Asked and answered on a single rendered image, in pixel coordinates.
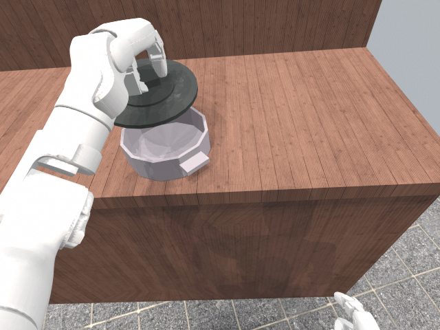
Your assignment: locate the table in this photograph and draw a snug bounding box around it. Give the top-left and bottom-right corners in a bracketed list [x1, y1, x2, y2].
[0, 0, 440, 304]

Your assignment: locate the robot left hand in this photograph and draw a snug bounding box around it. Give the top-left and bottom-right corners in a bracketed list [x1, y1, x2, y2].
[98, 18, 167, 96]

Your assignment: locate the pot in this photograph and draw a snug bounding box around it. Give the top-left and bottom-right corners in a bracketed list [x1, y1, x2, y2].
[120, 107, 210, 181]

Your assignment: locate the robot left forearm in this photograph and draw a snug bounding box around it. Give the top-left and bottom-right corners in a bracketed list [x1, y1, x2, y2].
[0, 26, 134, 224]

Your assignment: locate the left robot upper arm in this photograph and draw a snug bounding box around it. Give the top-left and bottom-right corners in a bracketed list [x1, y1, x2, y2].
[0, 168, 94, 330]

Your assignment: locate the robot right hand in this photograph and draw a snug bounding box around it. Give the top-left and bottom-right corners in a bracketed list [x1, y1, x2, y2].
[331, 292, 380, 330]

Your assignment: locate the knob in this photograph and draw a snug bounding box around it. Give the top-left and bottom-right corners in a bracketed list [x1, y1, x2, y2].
[137, 64, 161, 89]

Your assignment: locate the lid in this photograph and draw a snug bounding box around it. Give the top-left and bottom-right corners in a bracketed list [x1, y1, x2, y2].
[114, 58, 198, 129]

